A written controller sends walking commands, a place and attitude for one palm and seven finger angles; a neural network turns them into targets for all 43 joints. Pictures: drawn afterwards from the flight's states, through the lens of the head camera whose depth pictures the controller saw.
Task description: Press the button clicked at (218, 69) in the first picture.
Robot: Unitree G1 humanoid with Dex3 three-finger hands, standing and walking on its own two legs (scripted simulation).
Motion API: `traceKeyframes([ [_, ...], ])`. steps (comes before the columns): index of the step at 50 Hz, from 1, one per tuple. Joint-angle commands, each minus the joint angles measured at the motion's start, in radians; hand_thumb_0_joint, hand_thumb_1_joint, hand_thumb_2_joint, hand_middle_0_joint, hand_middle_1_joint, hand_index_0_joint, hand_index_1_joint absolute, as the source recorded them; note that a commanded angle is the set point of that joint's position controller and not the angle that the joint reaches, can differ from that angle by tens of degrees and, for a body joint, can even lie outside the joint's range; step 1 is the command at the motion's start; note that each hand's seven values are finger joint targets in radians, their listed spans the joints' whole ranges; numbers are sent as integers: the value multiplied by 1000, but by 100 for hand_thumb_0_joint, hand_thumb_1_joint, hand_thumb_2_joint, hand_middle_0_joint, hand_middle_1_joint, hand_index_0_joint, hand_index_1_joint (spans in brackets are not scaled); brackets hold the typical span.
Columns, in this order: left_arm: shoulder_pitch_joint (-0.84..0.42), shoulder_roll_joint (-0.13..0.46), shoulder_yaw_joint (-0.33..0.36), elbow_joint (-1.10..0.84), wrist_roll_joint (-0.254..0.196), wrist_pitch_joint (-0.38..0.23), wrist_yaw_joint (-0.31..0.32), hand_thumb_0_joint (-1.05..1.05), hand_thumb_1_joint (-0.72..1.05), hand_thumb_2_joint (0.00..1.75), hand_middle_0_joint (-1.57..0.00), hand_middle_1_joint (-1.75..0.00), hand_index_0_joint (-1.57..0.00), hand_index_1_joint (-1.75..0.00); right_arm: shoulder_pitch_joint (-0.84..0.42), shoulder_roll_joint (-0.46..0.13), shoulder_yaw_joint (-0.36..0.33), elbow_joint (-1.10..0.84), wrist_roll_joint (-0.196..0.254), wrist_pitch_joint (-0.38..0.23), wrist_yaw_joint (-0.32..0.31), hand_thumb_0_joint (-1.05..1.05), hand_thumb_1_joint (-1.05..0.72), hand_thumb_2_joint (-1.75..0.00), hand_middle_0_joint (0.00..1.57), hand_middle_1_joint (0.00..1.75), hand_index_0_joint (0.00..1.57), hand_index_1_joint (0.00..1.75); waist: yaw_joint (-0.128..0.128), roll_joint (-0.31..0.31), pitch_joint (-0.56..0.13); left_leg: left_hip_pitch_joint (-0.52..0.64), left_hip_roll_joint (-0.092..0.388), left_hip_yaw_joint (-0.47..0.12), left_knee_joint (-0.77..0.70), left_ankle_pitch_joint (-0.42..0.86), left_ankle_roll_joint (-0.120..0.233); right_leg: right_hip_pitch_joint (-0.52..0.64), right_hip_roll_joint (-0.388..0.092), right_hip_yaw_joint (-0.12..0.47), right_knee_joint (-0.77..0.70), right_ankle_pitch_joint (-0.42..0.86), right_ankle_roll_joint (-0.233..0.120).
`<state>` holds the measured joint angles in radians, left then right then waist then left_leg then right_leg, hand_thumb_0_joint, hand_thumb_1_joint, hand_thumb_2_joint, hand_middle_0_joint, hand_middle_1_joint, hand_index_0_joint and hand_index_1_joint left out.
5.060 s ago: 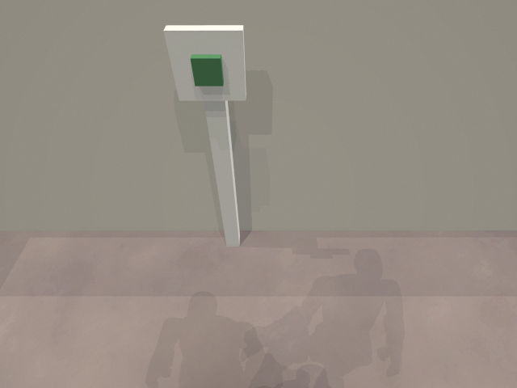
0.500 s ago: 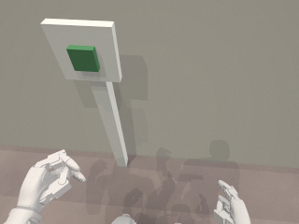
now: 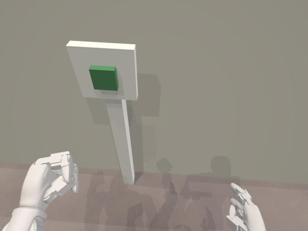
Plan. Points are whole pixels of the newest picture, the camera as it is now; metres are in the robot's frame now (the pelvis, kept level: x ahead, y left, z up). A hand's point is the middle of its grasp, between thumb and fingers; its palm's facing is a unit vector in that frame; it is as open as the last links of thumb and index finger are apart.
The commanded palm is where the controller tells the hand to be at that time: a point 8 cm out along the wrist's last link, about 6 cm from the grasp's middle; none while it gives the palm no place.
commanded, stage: raise the hand and make a fist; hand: left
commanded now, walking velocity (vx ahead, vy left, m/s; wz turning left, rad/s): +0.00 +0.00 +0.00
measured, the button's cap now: (104, 77) +0.50 +0.18 +0.14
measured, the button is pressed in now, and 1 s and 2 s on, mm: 0 0 0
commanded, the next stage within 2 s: aim a knuckle at the button in 0.78 s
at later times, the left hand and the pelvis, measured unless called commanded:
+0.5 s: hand (62, 154) +0.24 +0.21 +0.14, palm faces +0.02 -1.00 -0.05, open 3.1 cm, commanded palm +0.20 +0.26 +0.14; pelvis +0.00 +0.00 +0.02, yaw +0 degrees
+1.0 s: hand (76, 161) +0.23 +0.18 +0.13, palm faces +0.04 -1.00 -0.06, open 3.1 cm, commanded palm +0.22 +0.23 +0.14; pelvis -0.01 -0.03 +0.02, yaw +1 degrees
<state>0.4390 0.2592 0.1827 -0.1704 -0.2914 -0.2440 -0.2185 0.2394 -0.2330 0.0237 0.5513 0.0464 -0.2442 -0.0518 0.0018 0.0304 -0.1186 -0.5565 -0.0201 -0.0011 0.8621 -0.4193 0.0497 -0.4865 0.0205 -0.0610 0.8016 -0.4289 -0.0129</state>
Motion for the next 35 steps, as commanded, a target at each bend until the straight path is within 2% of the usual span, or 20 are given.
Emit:
traceKeyframes([
  [1,-116,130,81,-230,-14,-8,-7,0,90,90,-130,-150,-130,-150,-65,-132,-37,-156,6,-50,-15,0,-90,-90,20,30,20,30,3,59,-77,185,48,-90,-208,246,-40,13,3,-26,-127,194,-11],
  [2,-131,142,91,-220,-15,6,-9,0,90,90,-130,-150,-130,-150,-68,-133,-33,-153,3,-48,-16,0,-90,-90,20,30,20,30,4,40,-68,184,47,-90,-210,254,-36,29,5,-24,-134,207,-13],
  [5,-165,145,100,-226,-19,35,-19,0,90,90,-130,-150,-130,-150,-67,-129,-26,-150,5,-46,-18,0,-90,-90,20,30,20,30,7,55,-79,224,48,-91,-227,290,-44,47,4,-26,-151,232,-13],
  [7,-205,151,101,-210,-22,53,-26,0,90,90,-130,-150,-130,-150,-70,-135,-20,-143,4,-43,-20,0,-90,-90,20,30,20,30,4,21,-62,224,50,-97,-240,275,-41,61,7,-27,-166,223,-13],
  [9,-237,158,104,-210,-26,72,-36,0,90,90,-130,-150,-130,-150,-77,-133,-17,-140,8,-43,-23,0,-90,-90,20,30,20,30,8,59,-63,248,45,-93,-254,277,-42,72,4,-22,-183,228,-14],
  [11,-266,172,118,-213,-28,88,-40,0,90,90,-130,-150,-130,-150,-81,-133,-14,-138,7,-45,-26,0,-90,-90,20,30,20,30,13,55,-74,264,46,-97,-266,295,-45,93,1,-26,-191,239,-15],
  [12,-268,183,129,-192,-31,101,-42,0,90,90,-130,-150,-130,-150,-82,-137,-12,-133,6,-44,-27,0,-90,-90,20,30,20,30,16,29,-67,259,46,-97,-268,296,-41,104,6,-23,-199,245,-16],
  [13,-292,175,115,-209,-29,105,-48,0,90,90,-130,-150,-130,-150,-86,-134,-12,-133,9,-45,-27,0,-90,-90,20,30,20,30,12,38,-70,276,46,-94,-274,308,-40,108,4,-23,-206,253,-15],
  [14,-308,189,128,-215,-29,110,-48,0,90,90,-130,-150,-130,-150,-88,-134,-12,-131,9,-48,-27,0,-90,-90,20,30,20,30,18,65,-81,290,46,-94,-280,317,-43,117,2,-22,-210,257,-16],
  [15,-312,196,138,-213,-33,117,-48,0,90,90,-130,-150,-130,-150,-88,-133,-11,-129,8,-49,-29,0,-90,-90,20,30,20,30,20,67,-92,301,43,-92,-283,322,-42,126,0,-21,-216,263,-16],
  [17,-316,205,152,-185,-39,134,-51,0,90,90,-130,-150,-130,-150,-93,-136,-9,-123,8,-50,-30,0,-90,-90,20,30,20,30,25,32,-72,292,43,-91,-294,321,-40,145,4,-21,-230,269,-17],
  [20,-333,198,150,-185,-40,152,-54,0,90,90,-130,-150,-130,-150,-98,-131,-10,-121,12,-54,-31,0,-90,-90,20,30,20,30,28,75,-65,323,41,-85,-308,342,-44,151,0,-22,-242,284,-17],
  [22,-280,190,160,-138,-51,169,-58,0,90,90,-130,-150,-130,-150,-96,-138,-13,-120,10,-54,-28,0,-90,-90,20,30,20,30,36,-4,-63,302,37,-80,-307,350,-39,172,4,-21,-249,308,-14],
  [23,-280,171,143,-144,-49,173,-62,0,90,90,-130,-150,-130,-150,-97,-136,-15,-120,13,-51,-26,0,-90,-90,20,30,20,30,33,7,-62,309,35,-71,-307,361,-39,171,2,-20,-251,323,-13],
  [24,-286,178,151,-147,-51,177,-62,0,90,90,-130,-150,-130,-150,-97,-138,-17,-122,12,-50,-26,0,-90,-90,20,30,20,30,34,14,-64,306,33,-69,-308,357,-39,173,0,-19,-251,324,-12],
  [26,-297,185,154,-169,-46,172,-55,0,90,90,-130,-150,-130,-150,-99,-137,-20,-124,10,-50,-25,0,-90,-90,20,30,20,30,33,30,-68,312,31,-64,-309,344,-38,169,-2,-14,-256,313,-10],
  [28,-305,186,157,-167,-44,164,-46,0,90,90,-130,-150,-130,-150,-101,-138,-20,-124,9,-48,-24,0,-90,-90,20,30,20,30,29,-8,-45,291,29,-59,-309,310,-28,170,-1,-5,-268,292,-9],
  [30,-323,190,154,-181,-36,146,-38,0,90,90,-130,-150,-130,-150,-99,-134,-20,-120,10,-49,-26,0,-90,-90,20,30,20,30,25,34,-45,302,27,-53,-310,293,-27,162,-2,-1,-272,271,-10],
  [33,-346,203,158,-192,-29,122,-30,0,90,90,-130,-150,-130,-150,-103,-134,-19,-117,7,-52,-27,0,-90,-90,20,30,20,30,23,24,-35,293,26,-52,-313,264,-22,165,-4,8,-282,243,-9],
  [35,-339,195,153,-181,-30,111,-31,0,90,90,-130,-150,-130,-150,-106,-129,-17,-114,10,-57,-28,0,-90,-90,20,30,20,30,23,55,-28,299,23,-47,-314,242,-21,159,-7,14,-292,221,-9],
])
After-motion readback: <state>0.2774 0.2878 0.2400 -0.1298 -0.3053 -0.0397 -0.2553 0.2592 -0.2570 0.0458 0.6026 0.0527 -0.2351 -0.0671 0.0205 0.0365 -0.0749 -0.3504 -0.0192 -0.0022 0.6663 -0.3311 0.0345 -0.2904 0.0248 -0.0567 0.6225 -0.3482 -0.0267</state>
